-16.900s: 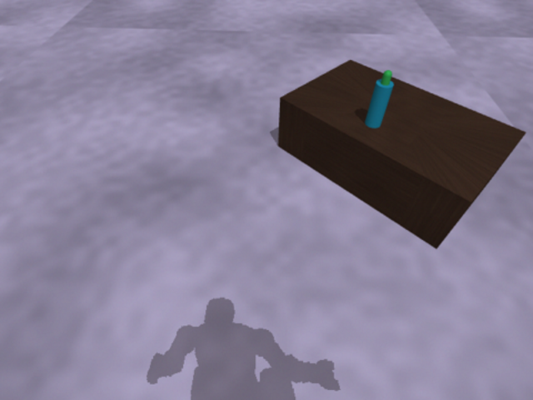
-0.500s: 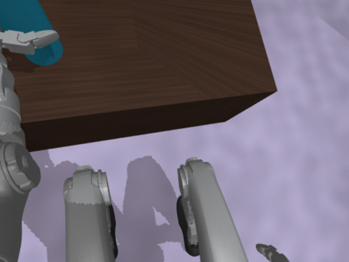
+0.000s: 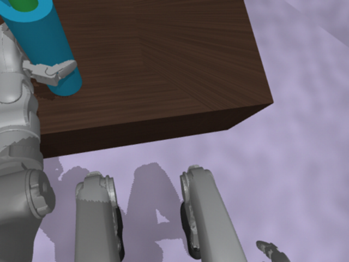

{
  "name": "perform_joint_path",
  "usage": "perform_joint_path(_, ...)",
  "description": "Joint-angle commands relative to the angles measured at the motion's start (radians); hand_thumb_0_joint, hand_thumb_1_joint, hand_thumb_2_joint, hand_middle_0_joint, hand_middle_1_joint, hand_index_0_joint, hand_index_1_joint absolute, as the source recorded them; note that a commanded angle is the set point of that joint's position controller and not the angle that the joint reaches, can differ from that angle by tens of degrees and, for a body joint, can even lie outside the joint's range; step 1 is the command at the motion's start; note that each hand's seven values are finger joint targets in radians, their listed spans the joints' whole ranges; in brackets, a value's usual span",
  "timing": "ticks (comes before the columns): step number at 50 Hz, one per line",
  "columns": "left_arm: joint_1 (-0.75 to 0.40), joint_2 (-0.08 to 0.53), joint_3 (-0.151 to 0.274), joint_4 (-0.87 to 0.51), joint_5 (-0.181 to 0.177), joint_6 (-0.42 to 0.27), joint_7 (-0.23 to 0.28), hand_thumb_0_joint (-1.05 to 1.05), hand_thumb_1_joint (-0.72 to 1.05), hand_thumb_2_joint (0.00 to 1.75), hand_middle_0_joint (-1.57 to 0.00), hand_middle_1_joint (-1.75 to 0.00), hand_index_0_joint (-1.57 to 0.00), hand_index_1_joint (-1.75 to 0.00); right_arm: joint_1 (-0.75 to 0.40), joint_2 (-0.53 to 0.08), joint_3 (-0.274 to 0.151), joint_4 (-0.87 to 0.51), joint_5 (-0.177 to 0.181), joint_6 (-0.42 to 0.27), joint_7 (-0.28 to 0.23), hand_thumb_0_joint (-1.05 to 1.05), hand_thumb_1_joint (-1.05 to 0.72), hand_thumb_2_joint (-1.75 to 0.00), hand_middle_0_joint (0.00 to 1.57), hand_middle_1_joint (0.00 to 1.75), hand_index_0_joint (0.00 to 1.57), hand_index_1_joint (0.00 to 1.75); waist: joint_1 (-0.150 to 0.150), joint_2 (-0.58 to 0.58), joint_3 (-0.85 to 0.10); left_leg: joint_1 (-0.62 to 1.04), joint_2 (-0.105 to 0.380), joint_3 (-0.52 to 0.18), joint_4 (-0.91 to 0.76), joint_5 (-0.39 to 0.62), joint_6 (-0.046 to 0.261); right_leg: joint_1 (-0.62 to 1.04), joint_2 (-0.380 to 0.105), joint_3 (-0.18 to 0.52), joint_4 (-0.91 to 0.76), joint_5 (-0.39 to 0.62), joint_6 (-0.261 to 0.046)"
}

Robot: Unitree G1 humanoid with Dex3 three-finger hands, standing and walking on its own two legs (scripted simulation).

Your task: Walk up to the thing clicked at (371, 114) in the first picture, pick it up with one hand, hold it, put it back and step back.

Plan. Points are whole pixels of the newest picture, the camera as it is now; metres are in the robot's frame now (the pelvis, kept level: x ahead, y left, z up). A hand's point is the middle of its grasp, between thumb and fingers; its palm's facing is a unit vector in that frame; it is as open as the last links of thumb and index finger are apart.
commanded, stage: settle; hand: left
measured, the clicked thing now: (44, 41) +0.54 +0.22 +0.01
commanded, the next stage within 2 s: lift in 0.78 s
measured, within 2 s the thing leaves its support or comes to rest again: leaves its support in 0.10 s
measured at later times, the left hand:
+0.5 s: hand (28, 48) +0.52 +0.24 +0.03, palm faces +0.16 -0.98 -0.09, open 10.5 cm
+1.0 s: hand (27, 43) +0.51 +0.23 +0.05, palm faces +0.17 -0.98 -0.07, open 10.5 cm
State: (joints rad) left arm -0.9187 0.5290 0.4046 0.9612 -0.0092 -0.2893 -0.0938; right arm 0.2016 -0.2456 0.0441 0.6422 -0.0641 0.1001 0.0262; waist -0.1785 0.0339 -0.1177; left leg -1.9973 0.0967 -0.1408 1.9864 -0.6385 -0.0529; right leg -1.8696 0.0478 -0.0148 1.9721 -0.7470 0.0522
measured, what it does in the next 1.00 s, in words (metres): rises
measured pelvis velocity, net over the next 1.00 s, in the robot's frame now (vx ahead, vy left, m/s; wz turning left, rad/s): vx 0.02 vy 0.01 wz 0.03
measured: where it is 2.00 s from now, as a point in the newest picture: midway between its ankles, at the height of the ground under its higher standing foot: (155, 241)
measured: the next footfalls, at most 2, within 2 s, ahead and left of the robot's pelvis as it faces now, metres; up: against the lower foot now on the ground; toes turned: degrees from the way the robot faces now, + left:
none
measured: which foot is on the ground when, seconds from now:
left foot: down 0.00-1.00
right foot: down 0.00-1.00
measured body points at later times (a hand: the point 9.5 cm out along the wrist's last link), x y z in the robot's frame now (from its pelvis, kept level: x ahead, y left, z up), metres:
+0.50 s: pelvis +0.01 +0.00 +0.05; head +0.23 +0.05 +0.44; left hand +0.50 +0.29 +0.03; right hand +0.10 -0.25 -0.08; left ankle +0.08 +0.15 -0.42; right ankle +0.06 -0.14 -0.42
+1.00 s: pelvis +0.02 +0.01 +0.07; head +0.22 +0.05 +0.47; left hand +0.50 +0.28 +0.05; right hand +0.09 -0.26 -0.05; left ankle +0.08 +0.15 -0.42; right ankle +0.06 -0.14 -0.42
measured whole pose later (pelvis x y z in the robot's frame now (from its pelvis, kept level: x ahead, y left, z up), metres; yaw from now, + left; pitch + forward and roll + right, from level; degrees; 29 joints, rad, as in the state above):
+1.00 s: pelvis +0.02 +0.01 +0.07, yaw +2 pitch +35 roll -6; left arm -0.77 0.44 0.37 0.90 -0.06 -0.35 -0.07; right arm 0.22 -0.24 0.03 0.66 -0.04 0.03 0.03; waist -0.17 0.04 -0.15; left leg -1.77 0.09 -0.11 1.76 -0.61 -0.04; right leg -1.64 0.03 -0.01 1.73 -0.71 0.05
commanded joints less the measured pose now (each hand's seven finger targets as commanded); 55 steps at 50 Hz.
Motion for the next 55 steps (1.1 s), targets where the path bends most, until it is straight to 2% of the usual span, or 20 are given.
perform_joint_path(1, -0.51, 0.319, 0.067, -0.398, -0.069, -0.141, 0.022, 0.0, 0.09, 1.23, -1.24, -1.39, -1.25, -1.39, 0.197, -0.194, -0.063, -0.039, 0.012, -0.025, -0.018, 0.0, -0.9, -0.9, 0.2, 0.3, 0.2, 0.3, 0.008, 0.22, -0.847, 0.666, -0.022, 0.062, -0.198, 0.326, 0.094, 0.385, 0.005, -0.039, -0.288, 0.415, -0.069)
perform_joint_path(4, -0.499, 0.318, 0.06, -0.475, -0.072, -0.156, 0.029, 0.0, 0.12, 1.27, -1.24, -1.42, -1.26, -1.42, 0.188, -0.19, -0.065, -0.039, 0.009, -0.038, -0.019, 0.0, -0.9, -0.9, 0.2, 0.3, 0.2, 0.3, 0.022, 0.274, -0.892, 0.76, -0.019, 0.055, -0.217, 0.38, 0.092, 0.385, 0.004, -0.038, -0.29, 0.445, -0.076)
perform_joint_path(5, -0.466, 0.296, 0.052, -0.462, -0.073, -0.157, 0.032, 0.0, 0.14, 1.28, -1.24, -1.43, -1.26, -1.43, 0.188, -0.189, -0.061, -0.04, 0.009, -0.041, -0.018, 0.0, -0.9, -0.9, 0.2, 0.3, 0.2, 0.3, 0.017, 0.274, -0.863, 0.769, -0.021, 0.05, -0.235, 0.385, 0.089, 0.373, 0.004, -0.042, -0.294, 0.44, -0.079)
perform_joint_path(7, -0.442, 0.317, 0.075, -0.455, -0.07, -0.167, 0.042, 0.0, 0.13, 1.31, -1.26, -1.46, -1.28, -1.46, 0.177, -0.186, -0.061, -0.034, 0.006, -0.049, -0.02, 0.0, -0.9, -0.9, 0.2, 0.3, 0.2, 0.3, 0.027, 0.257, -0.83, 0.751, -0.021, 0.053, -0.247, 0.369, 0.093, 0.372, 0.006, -0.039, -0.307, 0.429, -0.078)
perform_joint_path(9, -0.471, 0.302, 0.071, -0.484, -0.085, -0.183, 0.048, 0.0, 0.13, 1.33, -1.27, -1.47, -1.29, -1.47, 0.177, -0.179, -0.057, -0.034, 0.005, -0.056, -0.02, 0.0, -0.9, -0.9, 0.2, 0.3, 0.2, 0.3, 0.019, 0.272, -0.852, 0.763, -0.023, 0.053, -0.258, 0.363, 0.093, 0.392, 0.005, -0.037, -0.316, 0.431, -0.078)
perform_joint_path(20, -0.459, 0.239, 0.006, -0.441, -0.083, -0.186, 0.013, 0.0, 0.1, 1.33, -1.27, -1.45, -1.28, -1.46, 0.172, -0.191, -0.073, -0.019, 0.01, -0.076, -0.019, 0.0, -0.91, -0.91, 0.2, 0.3, 0.2, 0.3, -0.004, 0.274, -0.832, 0.869, -0.023, 0.04, -0.325, 0.333, 0.086, 0.362, 0.003, -0.048, -0.366, 0.39, -0.086)
perform_joint_path(22, -0.486, 0.239, 0.005, -0.457, -0.09, -0.183, 0.006, 0.0, 0.1, 1.32, -1.27, -1.44, -1.28, -1.45, 0.168, -0.193, -0.072, -0.022, 0.013, -0.077, -0.018, 0.0, -0.9, -0.9, 0.2, 0.3, 0.2, 0.3, 0.001, 0.296, -0.845, 0.9, -0.023, 0.037, -0.337, 0.339, 0.08, 0.352, 0.0, -0.049, -0.368, 0.387, -0.09)
perform_joint_path(25, -0.471, 0.231, 0.008, -0.431, -0.103, -0.173, 0.001, 0.0, 0.11, 1.34, -1.28, -1.45, -1.29, -1.46, 0.176, -0.193, -0.076, -0.018, 0.02, -0.078, -0.019, 0.0, -0.9, -0.9, 0.2, 0.3, 0.2, 0.3, 0.003, 0.242, -0.845, 0.888, -0.026, 0.045, -0.334, 0.348, 0.088, 0.392, 0.0, -0.045, -0.394, 0.406, -0.082)
perform_joint_path(27, -0.479, 0.247, 0.023, -0.444, -0.102, -0.176, 0.003, 0.0, 0.11, 1.34, -1.26, -1.44, -1.27, -1.45, 0.18, -0.189, -0.075, -0.016, 0.019, -0.078, -0.017, 0.0, -0.9, -0.9, 0.2, 0.3, 0.2, 0.3, 0.012, 0.253, -0.836, 0.892, -0.027, 0.048, -0.337, 0.355, 0.087, 0.389, -0.001, -0.041, -0.4, 0.405, -0.082)
perform_joint_path(29, -0.455, 0.224, 0.005, -0.405, -0.096, -0.169, 0.002, 0.0, 0.12, 1.33, -1.27, -1.44, -1.28, -1.45, 0.179, -0.19, -0.076, -0.017, 0.021, -0.078, -0.016, 0.0, -0.9, -0.9, 0.2, 0.3, 0.2, 0.3, 0.007, 0.24, -0.837, 0.903, -0.028, 0.047, -0.344, 0.364, 0.088, 0.402, -0.003, -0.042, -0.412, 0.417, -0.082)
perform_joint_path(31, -0.442, 0.224, 0.013, -0.376, -0.094, -0.172, 0.008, 0.0, 0.13, 1.35, -1.26, -1.44, -1.27, -1.45, 0.185, -0.186, -0.073, -0.019, 0.023, -0.077, -0.015, 0.0, -0.9, -0.9, 0.2, 0.3, 0.2, 0.3, 0.008, 0.219, -0.805, 0.879, -0.029, 0.048, -0.35, 0.365, 0.089, 0.415, -0.004, -0.043, -0.415, 0.417, -0.08)
perform_joint_path(33, -0.453, 0.256, 0.032, -0.389, -0.092, -0.18, 0.011, 0.0, 0.14, 1.34, -1.25, -1.43, -1.26, -1.44, 0.178, -0.185, -0.074, -0.017, 0.023, -0.077, -0.014, 0.0, -0.89, -0.9, 0.2, 0.3, 0.2, 0.3, 0.017, 0.215, -0.815, 0.875, -0.03, 0.052, -0.352, 0.36, 0.091, 0.43, -0.003, -0.04, -0.422, 0.417, -0.079)
perform_joint_path(38, -0.435, 0.228, 0.025, -0.412, -0.097, -0.195, 0.018, 0.0, 0.17, 1.37, -1.28, -1.46, -1.29, -1.47, 0.191, -0.18, -0.076, -0.026, 0.025, -0.078, -0.009, 0.0, -0.9, -0.9, 0.2, 0.3, 0.2, 0.3, 0.024, 0.227, -0.84, 0.914, -0.031, 0.05, -0.365, 0.413, 0.091, 0.457, -0.004, -0.041, -0.42, 0.455, -0.081)
perform_joint_path(42, -0.426, 0.228, 0.02, -0.403, -0.083, -0.203, 0.025, 0.0, 0.17, 1.39, -1.27, -1.46, -1.28, -1.48, 0.187, -0.182, -0.079, -0.023, 0.023, -0.076, -0.008, 0.0, -0.9, -0.9, 0.2, 0.3, 0.2, 0.3, 0.024, 0.25, -0.816, 0.94, -0.03, 0.041, -0.388, 0.407, 0.084, 0.436, -0.007, -0.045, -0.425, 0.437, -0.086)
perform_joint_path(43, -0.438, 0.245, 0.035, -0.421, -0.086, -0.209, 0.026, 0.0, 0.16, 1.38, -1.27, -1.45, -1.28, -1.47, 0.183, -0.183, -0.08, -0.022, 0.023, -0.076, -0.009, 0.0, -0.89, -0.9, 0.2, 0.3, 0.2, 0.3, 0.031, 0.253, -0.825, 0.94, -0.031, 0.045, -0.381, 0.401, 0.086, 0.432, -0.006, -0.042, -0.426, 0.434, -0.085)
perform_joint_path(46, -0.418, 0.215, 0.025, -0.449, -0.1, -0.214, 0.025, 0.0, 0.05, 1.3, -1.27, -1.46, -1.29, -1.46, 0.19, -0.181, -0.081, -0.029, 0.026, -0.077, -0.006, 0.0, -0.94, -0.91, 0.2, 0.3, 0.2, 0.3, 0.029, 0.243, -0.848, 0.956, -0.032, 0.048, -0.391, 0.415, 0.089, 0.471, -0.007, -0.039, -0.443, 0.451, -0.082)
perform_joint_path(50, -0.406, 0.217, 0.026, -0.488, -0.103, -0.21, 0.036, 0.0, 0.03, 1.28, -1.25, -1.44, -1.28, -1.44, 0.191, -0.176, -0.085, -0.031, 0.025, -0.08, -0.007, 0.0, -0.94, -0.91, 0.2, 0.3, 0.2, 0.3, 0.036, 0.241, -0.873, 0.964, -0.035, 0.057, -0.416, 0.392, 0.089, 0.53, -0.005, -0.029, -0.478, 0.449, -0.078)
perform_joint_path(51, -0.401, 0.19, 0.009, -0.496, -0.105, -0.209, 0.039, 0.0, 0.04, 1.29, -1.25, -1.44, -1.27, -1.44, 0.194, -0.173, -0.083, -0.03, 0.024, -0.082, -0.006, 0.0, -0.94, -0.91, 0.2, 0.3, 0.2, 0.3, 0.032, 0.243, -0.873, 0.976, -0.034, 0.054, -0.424, 0.397, 0.088, 0.534, -0.006, -0.031, -0.483, 0.451, -0.079)
perform_joint_path(53, -0.391, 0.209, 0.016, -0.524, -0.098, -0.206, 0.047, 0.0, 0.03, 1.29, -1.23, -1.43, -1.26, -1.44, 0.189, -0.175, -0.088, -0.026, 0.024, -0.086, -0.01, 0.0, -0.94, -0.91, 0.2, 0.3, 0.2, 0.3, 0.041, 0.245, -0.886, 0.987, -0.034, 0.061, -0.425, 0.412, 0.089, 0.559, -0.006, -0.023, -0.496, 0.472, -0.076)
perform_joint_path(55, -0.374, 0.17, -0.001, -0.532, -0.101, -0.202, 0.058, 0.0, 0.03, 1.28, -1.23, -1.42, -1.25, -1.42, 0.19, -0.17, -0.088, -0.022, 0.026, -0.087, -0.011, 0.0, -0.94, -0.91, 0.2, 0.3, 0.2, 0.3, 0.035, 0.231, -0.871, 1.004, -0.034, 0.061, -0.44, 0.424, 0.09, 0.577, -0.008, -0.025, -0.514, 0.489, -0.075)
